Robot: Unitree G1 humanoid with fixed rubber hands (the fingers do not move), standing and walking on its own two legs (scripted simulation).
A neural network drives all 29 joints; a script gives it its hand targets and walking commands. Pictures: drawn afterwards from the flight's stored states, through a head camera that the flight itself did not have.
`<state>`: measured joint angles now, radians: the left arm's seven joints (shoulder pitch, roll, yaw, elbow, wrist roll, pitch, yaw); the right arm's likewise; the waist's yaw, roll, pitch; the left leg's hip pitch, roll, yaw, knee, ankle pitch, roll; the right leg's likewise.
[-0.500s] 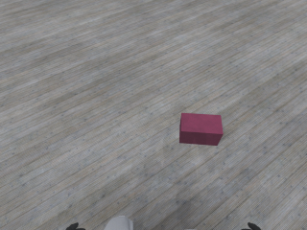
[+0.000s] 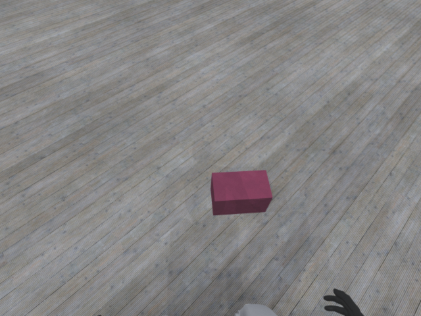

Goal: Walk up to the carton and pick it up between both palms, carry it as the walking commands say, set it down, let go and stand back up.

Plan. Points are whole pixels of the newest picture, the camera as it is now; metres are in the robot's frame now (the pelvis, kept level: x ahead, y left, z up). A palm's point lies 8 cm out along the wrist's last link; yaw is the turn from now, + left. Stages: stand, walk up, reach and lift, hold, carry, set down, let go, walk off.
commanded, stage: walk up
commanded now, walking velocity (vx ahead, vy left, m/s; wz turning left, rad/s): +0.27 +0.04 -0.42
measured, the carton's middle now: (239, 192) +0.70 -0.13 -0.68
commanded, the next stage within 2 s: none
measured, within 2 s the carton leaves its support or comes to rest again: neither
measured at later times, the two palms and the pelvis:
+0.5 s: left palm (112, 264) +0.22 +0.23 -0.13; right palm (358, 300) +0.17 -0.28 -0.11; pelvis +0.12 -0.01 +0.00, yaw -8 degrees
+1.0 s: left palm (146, 251) +0.25 +0.16 -0.12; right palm out of the picture +0.12 -0.33 -0.13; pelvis +0.11 -0.06 +0.00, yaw -12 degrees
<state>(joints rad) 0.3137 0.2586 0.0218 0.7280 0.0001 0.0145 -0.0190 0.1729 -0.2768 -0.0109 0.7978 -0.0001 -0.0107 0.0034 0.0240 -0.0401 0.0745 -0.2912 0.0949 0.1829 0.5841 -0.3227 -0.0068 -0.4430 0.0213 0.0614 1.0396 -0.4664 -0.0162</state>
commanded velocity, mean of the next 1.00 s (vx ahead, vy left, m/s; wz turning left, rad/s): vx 0.11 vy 0.00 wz -0.18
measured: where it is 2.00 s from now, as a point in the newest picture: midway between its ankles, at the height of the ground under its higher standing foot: (236, 313)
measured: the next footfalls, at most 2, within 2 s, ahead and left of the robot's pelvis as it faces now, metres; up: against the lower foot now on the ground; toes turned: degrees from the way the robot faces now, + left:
right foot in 0.16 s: +0.12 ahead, -0.15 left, +0.00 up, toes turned -5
left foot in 0.42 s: +0.17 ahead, +0.10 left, +0.00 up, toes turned -1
